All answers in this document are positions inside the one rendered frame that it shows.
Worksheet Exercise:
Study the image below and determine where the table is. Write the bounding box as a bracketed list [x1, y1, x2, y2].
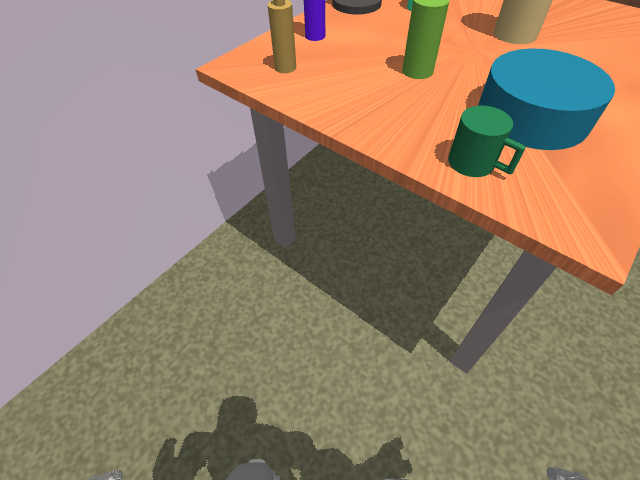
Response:
[195, 0, 640, 374]

